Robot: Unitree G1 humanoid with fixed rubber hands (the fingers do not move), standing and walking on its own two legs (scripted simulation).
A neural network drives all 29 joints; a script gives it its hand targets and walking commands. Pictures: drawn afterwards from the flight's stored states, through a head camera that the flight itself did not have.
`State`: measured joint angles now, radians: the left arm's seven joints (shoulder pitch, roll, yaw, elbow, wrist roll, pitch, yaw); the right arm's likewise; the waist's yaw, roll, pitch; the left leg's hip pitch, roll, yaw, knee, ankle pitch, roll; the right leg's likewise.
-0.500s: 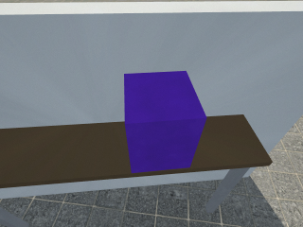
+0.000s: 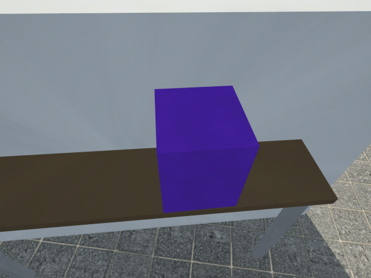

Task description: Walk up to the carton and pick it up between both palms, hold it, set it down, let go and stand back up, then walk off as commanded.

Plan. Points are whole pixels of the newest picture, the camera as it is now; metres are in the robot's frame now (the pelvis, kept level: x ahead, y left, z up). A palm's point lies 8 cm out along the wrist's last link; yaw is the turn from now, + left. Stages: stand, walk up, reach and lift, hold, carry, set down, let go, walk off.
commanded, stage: walk up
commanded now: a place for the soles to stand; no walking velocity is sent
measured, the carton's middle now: (197, 150) +0.44 -0.01 +0.02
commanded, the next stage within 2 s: reach and lift in 0.16 s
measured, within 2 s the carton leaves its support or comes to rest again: neither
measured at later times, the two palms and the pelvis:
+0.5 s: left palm out of the picture +0.17 +0.23 -0.10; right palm out of the picture +0.14 -0.28 -0.11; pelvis -0.02 -0.01 -0.01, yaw -1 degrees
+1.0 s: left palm out of the picture +0.13 +0.22 -0.05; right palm out of the picture +0.12 -0.26 -0.07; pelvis -0.03 -0.03 +0.00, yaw -2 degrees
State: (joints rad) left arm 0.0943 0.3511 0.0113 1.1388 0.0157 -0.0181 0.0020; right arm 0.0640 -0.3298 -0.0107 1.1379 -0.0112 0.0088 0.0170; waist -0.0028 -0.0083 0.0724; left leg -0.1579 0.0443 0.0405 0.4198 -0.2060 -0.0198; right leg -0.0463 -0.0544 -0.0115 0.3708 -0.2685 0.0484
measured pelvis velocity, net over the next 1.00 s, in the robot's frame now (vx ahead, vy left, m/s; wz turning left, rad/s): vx -0.03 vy -0.03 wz -0.03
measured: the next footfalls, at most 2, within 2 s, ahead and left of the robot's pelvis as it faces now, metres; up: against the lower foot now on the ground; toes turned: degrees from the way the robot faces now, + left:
none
